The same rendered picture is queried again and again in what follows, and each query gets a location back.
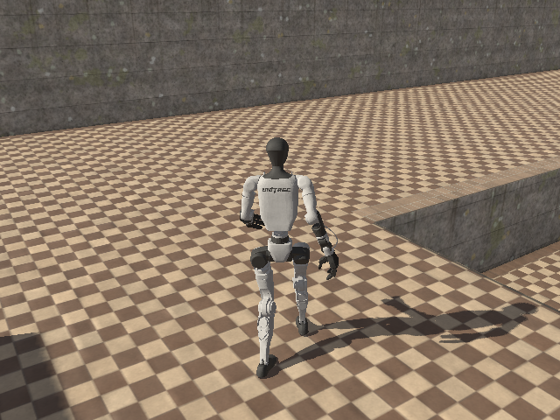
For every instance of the right robot upper arm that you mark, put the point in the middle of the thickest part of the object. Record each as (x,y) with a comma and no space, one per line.
(309,198)

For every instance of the right robot foot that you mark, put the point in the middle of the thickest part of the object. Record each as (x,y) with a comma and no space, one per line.
(302,328)

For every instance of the right robot forearm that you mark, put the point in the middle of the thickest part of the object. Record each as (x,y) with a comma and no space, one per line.
(322,237)

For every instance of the right robot hand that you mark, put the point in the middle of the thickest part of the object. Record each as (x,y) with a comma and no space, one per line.
(334,263)

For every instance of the robot right shin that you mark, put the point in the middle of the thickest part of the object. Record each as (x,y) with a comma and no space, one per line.
(302,301)

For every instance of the left robot upper arm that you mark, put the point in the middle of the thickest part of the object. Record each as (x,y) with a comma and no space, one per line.
(248,196)

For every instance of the left robot forearm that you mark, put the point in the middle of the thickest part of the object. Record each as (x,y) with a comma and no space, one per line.
(248,222)

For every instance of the left robot hand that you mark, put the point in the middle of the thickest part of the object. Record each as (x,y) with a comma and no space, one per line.
(258,221)

